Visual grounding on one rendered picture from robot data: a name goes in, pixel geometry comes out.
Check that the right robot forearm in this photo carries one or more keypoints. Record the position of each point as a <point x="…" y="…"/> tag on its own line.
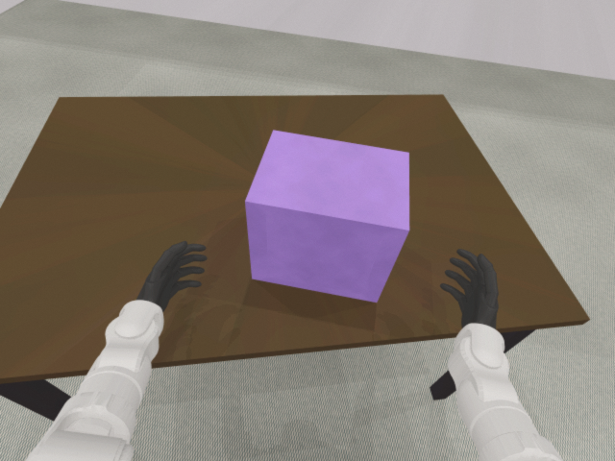
<point x="487" y="402"/>

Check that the robot left upper arm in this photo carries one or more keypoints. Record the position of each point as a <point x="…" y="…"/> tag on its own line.
<point x="75" y="446"/>

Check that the robot left hand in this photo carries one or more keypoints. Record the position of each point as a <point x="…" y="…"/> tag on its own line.
<point x="162" y="283"/>

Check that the table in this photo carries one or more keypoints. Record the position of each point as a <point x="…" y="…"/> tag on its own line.
<point x="113" y="182"/>

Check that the carton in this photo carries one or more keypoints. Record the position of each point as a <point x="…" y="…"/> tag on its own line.
<point x="327" y="215"/>

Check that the left robot forearm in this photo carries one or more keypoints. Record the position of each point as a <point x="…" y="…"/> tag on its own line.
<point x="112" y="390"/>

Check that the robot right hand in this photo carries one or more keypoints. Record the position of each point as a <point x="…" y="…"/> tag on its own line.
<point x="480" y="305"/>

